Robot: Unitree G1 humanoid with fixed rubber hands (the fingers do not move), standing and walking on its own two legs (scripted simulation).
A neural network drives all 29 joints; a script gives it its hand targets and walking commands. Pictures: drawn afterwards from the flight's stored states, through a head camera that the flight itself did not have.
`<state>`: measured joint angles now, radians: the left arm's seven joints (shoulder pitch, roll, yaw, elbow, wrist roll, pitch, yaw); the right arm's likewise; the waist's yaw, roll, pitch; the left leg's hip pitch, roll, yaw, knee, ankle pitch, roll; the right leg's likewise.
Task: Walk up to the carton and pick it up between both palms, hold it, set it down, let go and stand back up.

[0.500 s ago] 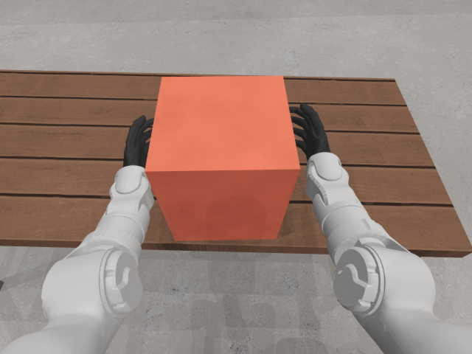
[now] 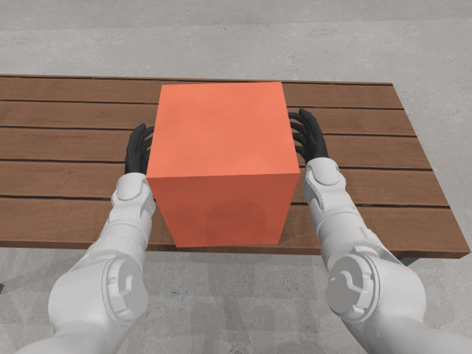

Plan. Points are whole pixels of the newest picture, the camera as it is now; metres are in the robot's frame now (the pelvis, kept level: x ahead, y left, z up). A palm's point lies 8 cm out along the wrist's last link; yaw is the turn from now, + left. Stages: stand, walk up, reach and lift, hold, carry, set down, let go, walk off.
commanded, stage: reach and lift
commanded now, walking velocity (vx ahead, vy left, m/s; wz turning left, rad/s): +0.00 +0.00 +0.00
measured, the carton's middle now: (224, 171) +0.46 +0.05 +0.02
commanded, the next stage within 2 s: none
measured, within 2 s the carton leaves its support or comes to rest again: leaves its support in 1.00 s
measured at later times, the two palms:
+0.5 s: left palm (139, 170) +0.43 +0.20 +0.05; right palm (314, 156) +0.46 -0.10 +0.08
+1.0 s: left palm (140, 175) +0.42 +0.20 +0.06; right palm (317, 162) +0.44 -0.10 +0.08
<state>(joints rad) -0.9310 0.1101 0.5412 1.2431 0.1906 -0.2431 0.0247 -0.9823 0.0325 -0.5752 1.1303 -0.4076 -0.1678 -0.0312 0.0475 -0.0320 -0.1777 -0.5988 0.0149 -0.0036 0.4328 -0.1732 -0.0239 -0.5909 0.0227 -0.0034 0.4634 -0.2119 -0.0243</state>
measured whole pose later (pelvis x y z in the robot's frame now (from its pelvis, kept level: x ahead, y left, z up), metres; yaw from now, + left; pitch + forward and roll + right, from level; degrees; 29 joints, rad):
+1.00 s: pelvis -0.01 +0.00 +0.00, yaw +0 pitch +18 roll +0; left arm -0.88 0.07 0.53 1.17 0.21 -0.25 0.05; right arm -0.93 0.06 -0.60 1.11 -0.42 -0.26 -0.07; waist 0.05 -0.03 -0.18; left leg -0.58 0.02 0.00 0.43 -0.17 -0.02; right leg -0.58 0.02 -0.01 0.46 -0.20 -0.02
